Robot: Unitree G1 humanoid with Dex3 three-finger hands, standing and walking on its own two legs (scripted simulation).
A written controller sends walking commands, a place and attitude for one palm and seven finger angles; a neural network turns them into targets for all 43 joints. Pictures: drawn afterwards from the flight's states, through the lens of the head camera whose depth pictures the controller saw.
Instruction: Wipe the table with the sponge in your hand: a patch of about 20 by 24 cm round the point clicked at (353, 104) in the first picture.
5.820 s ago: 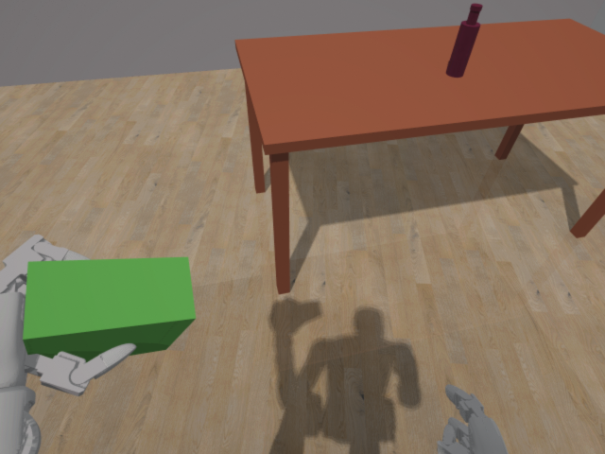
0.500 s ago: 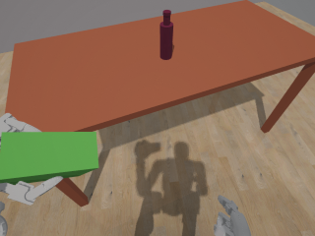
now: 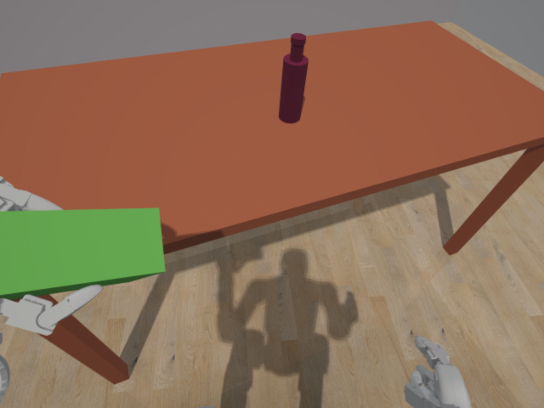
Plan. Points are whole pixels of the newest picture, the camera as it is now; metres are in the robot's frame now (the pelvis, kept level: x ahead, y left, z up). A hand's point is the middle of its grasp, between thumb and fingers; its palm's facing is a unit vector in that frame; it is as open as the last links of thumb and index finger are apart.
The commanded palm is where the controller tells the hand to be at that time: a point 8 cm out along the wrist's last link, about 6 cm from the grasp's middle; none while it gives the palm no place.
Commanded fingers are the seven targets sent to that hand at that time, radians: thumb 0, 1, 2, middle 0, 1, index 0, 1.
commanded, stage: take the last steps up to it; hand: left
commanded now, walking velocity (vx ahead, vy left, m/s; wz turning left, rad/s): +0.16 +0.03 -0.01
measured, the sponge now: (101, 253) +0.24 +0.21 +0.16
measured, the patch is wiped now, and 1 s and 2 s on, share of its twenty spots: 0.00 0.00 0.00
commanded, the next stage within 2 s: come to a stop and stand still in 0.12 s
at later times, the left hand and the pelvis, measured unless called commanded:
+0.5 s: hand (108, 235) +0.26 +0.20 +0.17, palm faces +0.37 -0.81 -0.46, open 10.4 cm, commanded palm +0.20 +0.25 +0.19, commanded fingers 0.00 0.10 1.30 -1.20 -1.60 -1.20 -1.60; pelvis +0.04 -0.03 +0.01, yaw +0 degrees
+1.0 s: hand out of the picture +0.21 +0.30 +0.17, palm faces +0.42 -0.82 -0.38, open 10.4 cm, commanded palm +0.16 +0.32 +0.19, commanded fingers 0.00 0.10 1.30 -1.20 -1.60 -1.20 -1.60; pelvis +0.00 +0.04 +0.01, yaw +1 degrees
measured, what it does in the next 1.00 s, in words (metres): steps on the spot: right foot, then left foot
